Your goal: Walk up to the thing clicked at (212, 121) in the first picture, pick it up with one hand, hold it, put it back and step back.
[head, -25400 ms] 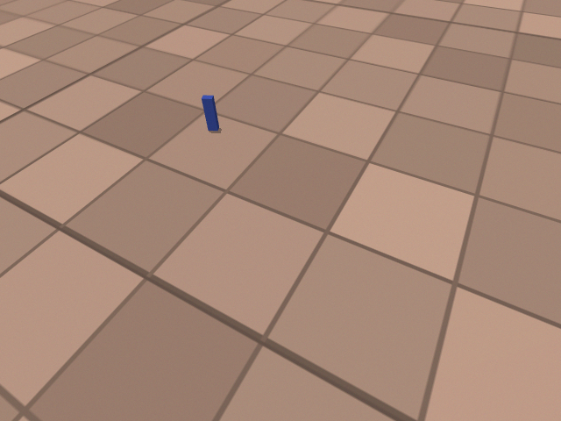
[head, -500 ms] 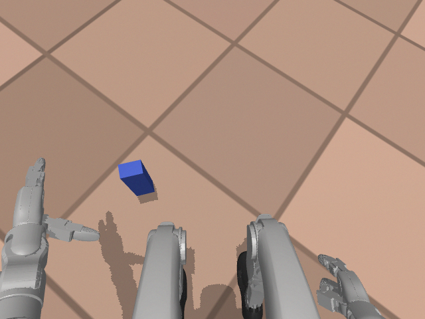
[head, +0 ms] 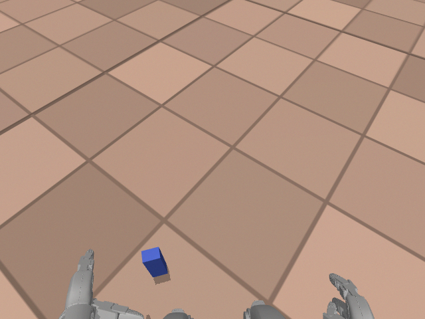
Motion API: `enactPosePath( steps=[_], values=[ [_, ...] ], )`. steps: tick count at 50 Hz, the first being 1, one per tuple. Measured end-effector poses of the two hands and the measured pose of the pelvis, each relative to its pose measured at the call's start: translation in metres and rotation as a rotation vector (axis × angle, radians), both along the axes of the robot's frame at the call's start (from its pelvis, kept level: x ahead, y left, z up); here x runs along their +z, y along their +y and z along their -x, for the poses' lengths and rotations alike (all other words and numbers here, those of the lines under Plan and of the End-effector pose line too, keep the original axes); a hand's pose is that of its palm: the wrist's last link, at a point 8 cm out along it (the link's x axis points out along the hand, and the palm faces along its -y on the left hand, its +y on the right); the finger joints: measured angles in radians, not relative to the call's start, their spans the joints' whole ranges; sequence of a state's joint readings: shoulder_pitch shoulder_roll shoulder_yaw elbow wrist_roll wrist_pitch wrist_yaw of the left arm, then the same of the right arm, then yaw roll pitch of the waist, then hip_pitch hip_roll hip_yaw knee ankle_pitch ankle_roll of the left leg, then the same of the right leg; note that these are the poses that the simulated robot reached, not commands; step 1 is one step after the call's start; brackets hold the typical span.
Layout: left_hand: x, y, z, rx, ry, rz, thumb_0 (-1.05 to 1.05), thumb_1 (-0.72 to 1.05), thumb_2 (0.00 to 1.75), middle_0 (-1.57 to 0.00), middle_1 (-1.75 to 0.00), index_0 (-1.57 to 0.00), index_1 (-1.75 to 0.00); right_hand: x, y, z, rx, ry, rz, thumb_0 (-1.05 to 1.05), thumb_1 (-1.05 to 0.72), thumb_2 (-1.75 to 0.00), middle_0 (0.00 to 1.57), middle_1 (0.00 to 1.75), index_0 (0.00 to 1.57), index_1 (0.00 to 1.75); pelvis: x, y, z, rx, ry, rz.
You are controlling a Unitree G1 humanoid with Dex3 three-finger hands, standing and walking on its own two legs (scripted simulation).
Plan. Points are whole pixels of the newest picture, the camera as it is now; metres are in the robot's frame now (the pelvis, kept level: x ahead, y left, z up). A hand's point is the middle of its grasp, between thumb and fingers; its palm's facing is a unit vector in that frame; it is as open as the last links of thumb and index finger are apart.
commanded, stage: home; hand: left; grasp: from the side
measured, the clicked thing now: (155, 263) +0.40 +0.22 -0.58
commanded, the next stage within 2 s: stand in 1.92 s
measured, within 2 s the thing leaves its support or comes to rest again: neither
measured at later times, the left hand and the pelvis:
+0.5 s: hand (113, 309) +0.18 +0.18 -0.03, palm faces +0.12 -0.95 -0.28, open 17.4 cm; pelvis +0.02 +0.00 +0.03, yaw +1 degrees
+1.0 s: hand (118, 310) +0.18 +0.17 -0.02, palm faces +0.11 -0.95 -0.28, open 17.5 cm; pelvis +0.01 -0.01 +0.03, yaw +1 degrees
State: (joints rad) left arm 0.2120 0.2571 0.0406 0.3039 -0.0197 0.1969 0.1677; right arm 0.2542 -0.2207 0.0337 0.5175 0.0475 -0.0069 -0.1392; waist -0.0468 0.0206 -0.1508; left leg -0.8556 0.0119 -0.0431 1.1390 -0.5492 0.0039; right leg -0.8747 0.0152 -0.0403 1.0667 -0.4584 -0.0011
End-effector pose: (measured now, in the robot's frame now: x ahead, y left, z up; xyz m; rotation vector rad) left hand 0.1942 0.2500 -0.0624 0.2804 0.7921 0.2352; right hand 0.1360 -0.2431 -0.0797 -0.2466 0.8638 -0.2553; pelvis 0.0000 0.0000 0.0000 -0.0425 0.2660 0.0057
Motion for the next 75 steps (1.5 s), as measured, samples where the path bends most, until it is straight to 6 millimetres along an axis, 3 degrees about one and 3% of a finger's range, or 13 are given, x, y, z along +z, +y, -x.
enactPosePath(
  steps=[8,13,23,43,75],
  values=[
    [0.053,-0.016,0.020,-0.020,-0.057,0.026,-0.01,-0.51,0.07,-0.06,-0.06,-0.06,-0.06,0.030,0.012,-0.015,-0.007,-0.101,-0.022,0.01,-0.90,-0.90,0.20,0.30,0.20,0.30,0.024,0.003,-0.014,0.000,-0.081,-0.004],
    [0.067,-0.021,0.030,-0.014,-0.078,0.040,0.00,-0.52,0.07,-0.06,-0.06,-0.06,-0.06,0.042,0.017,-0.032,0.021,-0.170,-0.028,0.01,-0.90,-0.90,0.20,0.30,0.20,0.30,0.029,0.002,-0.017,0.004,-0.108,-0.006],
    [0.064,-0.022,0.038,0.006,-0.053,0.049,-0.01,-0.53,0.06,-0.06,-0.06,-0.05,-0.06,0.053,0.014,-0.048,0.073,-0.223,-0.006,0.01,-0.90,-0.90,0.21,0.30,0.20,0.31,0.031,-0.003,-0.017,0.015,-0.127,-0.011],
    [0.065,-0.032,0.037,-0.010,-0.052,0.054,-0.01,-0.54,0.05,-0.05,-0.06,-0.05,-0.06,0.045,0.000,-0.024,0.039,-0.174,-0.004,0.01,-0.90,-0.90,0.20,0.30,0.20,0.30,0.033,-0.011,-0.014,0.013,-0.139,-0.017],
    [0.067,-0.027,0.045,-0.009,-0.068,0.058,-0.01,-0.55,0.05,-0.05,-0.06,-0.05,-0.06,0.049,0.009,-0.024,0.061,-0.202,-0.003,0.01,-0.90,-0.90,0.20,0.30,0.20,0.30,0.033,-0.006,-0.007,0.014,-0.148,-0.013]
  ],
)
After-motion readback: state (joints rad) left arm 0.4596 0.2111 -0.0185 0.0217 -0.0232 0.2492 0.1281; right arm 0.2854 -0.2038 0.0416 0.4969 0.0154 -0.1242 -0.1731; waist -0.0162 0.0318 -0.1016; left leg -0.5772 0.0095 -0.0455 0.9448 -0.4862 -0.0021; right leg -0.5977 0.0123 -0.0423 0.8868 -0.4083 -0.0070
